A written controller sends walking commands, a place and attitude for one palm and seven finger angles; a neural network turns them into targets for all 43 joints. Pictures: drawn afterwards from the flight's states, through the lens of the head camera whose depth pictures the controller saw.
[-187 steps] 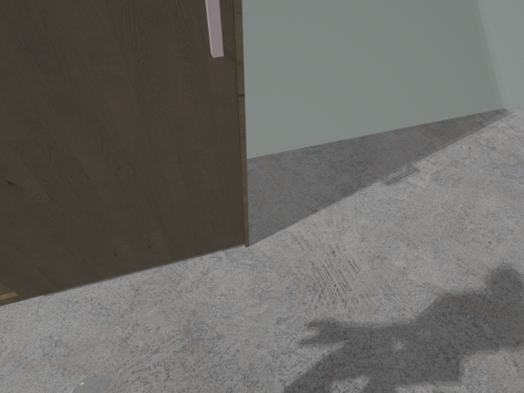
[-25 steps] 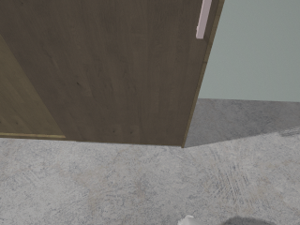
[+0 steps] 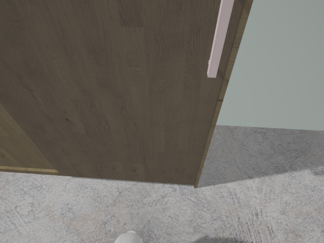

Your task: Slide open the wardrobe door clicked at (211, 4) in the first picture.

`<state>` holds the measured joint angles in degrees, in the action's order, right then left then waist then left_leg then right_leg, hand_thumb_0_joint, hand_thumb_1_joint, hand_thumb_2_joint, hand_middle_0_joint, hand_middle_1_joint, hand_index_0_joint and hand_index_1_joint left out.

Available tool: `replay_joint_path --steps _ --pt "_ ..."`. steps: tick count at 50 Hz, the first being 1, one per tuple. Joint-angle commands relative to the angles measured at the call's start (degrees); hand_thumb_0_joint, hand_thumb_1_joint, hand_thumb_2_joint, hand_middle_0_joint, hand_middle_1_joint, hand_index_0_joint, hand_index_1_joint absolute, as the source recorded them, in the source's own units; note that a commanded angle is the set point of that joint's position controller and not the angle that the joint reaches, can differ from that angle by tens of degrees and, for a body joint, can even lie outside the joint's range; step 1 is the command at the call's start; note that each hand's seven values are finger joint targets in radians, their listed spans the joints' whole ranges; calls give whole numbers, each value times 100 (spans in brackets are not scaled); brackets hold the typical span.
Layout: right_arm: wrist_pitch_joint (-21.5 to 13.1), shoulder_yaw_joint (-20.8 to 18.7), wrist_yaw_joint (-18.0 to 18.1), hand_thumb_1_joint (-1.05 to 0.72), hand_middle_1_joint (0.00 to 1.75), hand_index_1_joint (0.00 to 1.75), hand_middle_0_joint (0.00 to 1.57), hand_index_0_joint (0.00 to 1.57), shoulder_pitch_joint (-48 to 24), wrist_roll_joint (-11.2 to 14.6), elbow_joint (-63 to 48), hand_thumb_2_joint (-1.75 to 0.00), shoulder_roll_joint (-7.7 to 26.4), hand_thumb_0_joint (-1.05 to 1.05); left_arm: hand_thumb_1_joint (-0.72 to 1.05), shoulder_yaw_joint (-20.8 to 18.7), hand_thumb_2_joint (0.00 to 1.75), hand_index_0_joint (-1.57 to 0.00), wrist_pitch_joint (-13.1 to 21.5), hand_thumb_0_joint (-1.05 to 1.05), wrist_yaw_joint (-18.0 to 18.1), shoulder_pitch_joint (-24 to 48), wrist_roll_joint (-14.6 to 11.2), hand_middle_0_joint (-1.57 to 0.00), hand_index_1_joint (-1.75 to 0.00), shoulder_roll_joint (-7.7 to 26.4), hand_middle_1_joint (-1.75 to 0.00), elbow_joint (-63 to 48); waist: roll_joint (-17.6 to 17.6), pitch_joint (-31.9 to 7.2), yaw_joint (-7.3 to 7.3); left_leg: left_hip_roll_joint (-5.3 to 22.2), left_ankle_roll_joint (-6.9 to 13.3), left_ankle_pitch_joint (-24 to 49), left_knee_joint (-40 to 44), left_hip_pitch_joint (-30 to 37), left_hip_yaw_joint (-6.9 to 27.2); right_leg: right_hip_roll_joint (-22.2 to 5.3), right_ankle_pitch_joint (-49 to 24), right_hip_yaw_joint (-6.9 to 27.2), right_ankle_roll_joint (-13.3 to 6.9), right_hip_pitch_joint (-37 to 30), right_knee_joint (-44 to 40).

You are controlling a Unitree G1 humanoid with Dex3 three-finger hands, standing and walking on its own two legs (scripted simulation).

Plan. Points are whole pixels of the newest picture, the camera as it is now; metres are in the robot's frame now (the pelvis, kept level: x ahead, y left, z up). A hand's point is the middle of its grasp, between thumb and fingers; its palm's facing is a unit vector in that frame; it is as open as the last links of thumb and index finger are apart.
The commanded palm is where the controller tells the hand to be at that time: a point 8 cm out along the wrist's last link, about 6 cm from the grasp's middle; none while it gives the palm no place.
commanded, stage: come to a stop and stand still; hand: right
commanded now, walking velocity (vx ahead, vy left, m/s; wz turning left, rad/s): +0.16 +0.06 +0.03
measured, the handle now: (219, 30) +0.57 -0.10 +0.26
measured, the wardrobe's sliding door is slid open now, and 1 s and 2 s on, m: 0.00 0.00 0.00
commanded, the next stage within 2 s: look again from close up in 1.54 s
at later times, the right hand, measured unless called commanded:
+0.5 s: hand out of the picture +0.09 -0.19 -0.18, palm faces +0.11 +0.96 -0.26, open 7.3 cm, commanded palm none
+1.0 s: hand out of the picture -0.04 -0.22 -0.18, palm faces +0.05 +0.98 -0.20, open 7.4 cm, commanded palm none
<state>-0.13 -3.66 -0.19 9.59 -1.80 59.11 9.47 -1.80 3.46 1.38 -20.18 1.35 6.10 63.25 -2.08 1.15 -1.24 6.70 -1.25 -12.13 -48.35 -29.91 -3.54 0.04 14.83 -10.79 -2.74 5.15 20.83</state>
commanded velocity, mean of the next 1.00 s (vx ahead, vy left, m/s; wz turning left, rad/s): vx -0.09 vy -0.06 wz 0.00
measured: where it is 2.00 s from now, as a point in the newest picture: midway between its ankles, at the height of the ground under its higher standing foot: outside the picture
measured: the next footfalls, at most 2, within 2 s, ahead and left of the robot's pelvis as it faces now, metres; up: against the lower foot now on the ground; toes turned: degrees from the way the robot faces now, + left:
left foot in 0.12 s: +0.16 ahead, +0.14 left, +0.00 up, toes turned +7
right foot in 0.58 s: +0.04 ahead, -0.13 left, +0.00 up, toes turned -6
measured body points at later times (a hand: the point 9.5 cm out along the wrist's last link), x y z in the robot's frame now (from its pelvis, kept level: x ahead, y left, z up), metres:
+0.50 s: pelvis +0.03 +0.01 -0.01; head +0.06 +0.01 +0.44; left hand +0.12 +0.26 -0.16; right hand +0.09 -0.24 -0.16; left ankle +0.12 +0.14 -0.74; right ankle +0.01 -0.12 -0.70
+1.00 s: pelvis -0.02 -0.06 +0.00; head -0.01 -0.05 +0.45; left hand -0.01 +0.17 -0.16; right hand -0.04 -0.28 -0.16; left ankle -0.06 +0.07 -0.74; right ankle +0.00 -0.13 -0.74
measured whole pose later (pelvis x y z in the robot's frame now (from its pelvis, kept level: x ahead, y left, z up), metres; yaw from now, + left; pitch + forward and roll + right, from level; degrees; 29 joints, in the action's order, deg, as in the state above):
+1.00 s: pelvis -0.02 -0.06 +0.00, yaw -1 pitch +0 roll +0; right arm 1.3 -1.0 2.3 17.3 -1.0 65.0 7.9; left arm -1.6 -0.5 2.1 -15.0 0.1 8.9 62.5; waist 0.1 0.9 0.0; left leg 1.9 -1.0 -16.6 -25.1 -8.1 -0.8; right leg 2.1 11.2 -7.0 -4.2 13.7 24.6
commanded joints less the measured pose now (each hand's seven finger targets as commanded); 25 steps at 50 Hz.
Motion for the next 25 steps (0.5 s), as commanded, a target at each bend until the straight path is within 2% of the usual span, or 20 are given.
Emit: replay_joint_path --steps 1,2,3,4,5,6,7,8,9,10,11,13,16,18,20,22,24,25 --pt "-52 16 -19 -90 30 30 20 20 -86 17 -318 -90 49 0 90 -198 90 -20 14 0 44 -490 52 -20 -30 869 -30 -67 799 606 -79 -110 48 -184 806 214 -162 -1696 -1848 1016 -639 247 -691" --pt "-72 19 -13 -90 30 30 20 20 -87 16 -332 -90 46 0 90 -203 90 -20 -10 0 52 -470 56 -20 -30 870 -30 -51 819 561 -70 -159 77 -260 1053 456 -180 -1707 -1815 1058 -628 286 -544" --pt "-106 23 4 -90 30 30 20 20 -6 13 -302 -90 76 0 90 -176 90 -20 -32 0 62 -447 50 -20 -30 811 -30 -20 660 535 -7 -260 103 -114 1424 878 -223 -1619 -2109 988 -543 433 -225" --pt "-146 17 35 -90 30 30 20 20 435 14 -161 -90 80 0 90 -142 90 -20 -45 0 74 -391 34 -20 -30 772 -30 -2 512 234 213 -351 107 411 1964 1593 -257 -1428 -2274 832 -347 475 283" --pt "-220 -4 83 -90 30 30 20 20 964 9 20 -90 280 0 90 -110 90 -20 -34 0 63 -405 -14 -20 -30 683 -30 24 120 -204 428 -147 104 1442 2437 2440 18 -1098 -2017 642 -68 613 946" --pt "-300 -48 174 -90 30 30 20 20 1317 1 149 -90 695 0 90 -66 90 -20 -22 0 41 -585 -84 -20 -30 411 -30 -8 -829 -840 429 915 383 3569 2378 3508 1134 -633 -476 378 249 1343 1763" --pt "-302 -49 195 -90 30 30 20 20 1368 68 170 -90 992 0 90 -55 90 -20 -108 0 62 -782 -141 -20 -30 388 -30 -42 -1170 -1114 285 1715 991 5273 2407 3509 1609 -234 1823 472 431 1323 2437" --pt "-236 -24 224 -90 30 30 20 20 1070 80 34 -90 995 0 90 -111 90 -20 -219 0 105 -735 -154 -20 -30 464 -30 -59 -449 -852 199 1780 1213 5918 2376 3013 1295 -296 2093 815 409 1247 2740" --pt "-227 -86 272 -90 30 30 20 20 820 56 3 -90 947 0 90 -115 90 -20 -316 0 111 -671 -161 -20 -30 301 -30 -37 -931 -865 189 1697 1345 5902 2327 2953 1283 -352 2058 834 455 1452 3154" --pt "-188 -84 304 -90 30 30 20 20 737 58 -18 -90 877 0 90 -125 90 -20 -384 0 123 -442 -154 -20 -30 418 -30 -44 -835 -715 282 1661 1396 5726 2357 2776 1309 -340 2002 966 479 1584 3500" --pt "-151 -81 331 -90 30 30 20 20 626 58 -42 -90 827 0 90 -143 90 -20 -445 0 122 -296 -143 -20 -30 439 -30 -81 -697 -540 274 1655 1407 5450 2426 2595 1185 -358 1906 1076 494 1731 3726" --pt "-64 -159 373 -90 30 30 20 20 511 35 -145 -90 825 0 90 -212 90 -20 -578 0 78 -102 -91 -20 -30 419 -30 -183 -141 -372 295 1611 1351 4835 2560 2242 967 -268 1659 1079 533 1915 4123" --pt "-14 -197 380 -90 30 30 20 20 285 26 -294 -90 907 0 90 -282 90 -20 -737 0 -16 20 -27 -20 -30 505 -30 -367 -442 -390 203 1454 1211 3679 2786 1747 783 -205 1187 1139 621 1983 4455" --pt "13 -204 372 -90 30 30 20 20 98 3 -395 -90 932 0 90 -309 90 -20 -761 0 -59 36 -22 -20 -30 539 -30 -459 -607 -467 131 1349 1133 2823 2916 1625 654 -221 1005 1107 641 1913 4241" --pt "44 -224 336 -90 30 30 20 20 30 -27 -496 -90 1017 0 90 -294 90 -20 -734 0 -96 149 -10 -20 -30 602 -30 -568 -804 -497 143 1236 1049 1958 3005 1563 645 -212 935 993 644 1789 3762" --pt "73 -244 297 -90 30 30 20 20 79 -55 -514 -90 1072 0 90 -283 90 -20 -674 0 -119 279 -13 -20 -30 652 -30 -678 -1057 -476 217 1178 1007 884 3148 1513 762 -198 969 892 590 1626 3198" --pt "104 -264 280 -90 30 30 20 20 84 -80 -537 -90 1130 0 90 -260 90 -20 -584 0 -127 326 -39 -20 -30 686 -30 -761 -1099 -473 244 1153 989 314 3125 1455 900 -201 1051 844 524 1336 2420" --pt "129 -268 259 -90 30 30 20 20 46 -78 -553 -90 1182 0 90 -253 90 -20 -554 0 -124 208 -45 -20 -30 706 -30 -755 -1084 -462 156 1073 907 -21 3098 1330 869 -145 906 745 501 1114 2019"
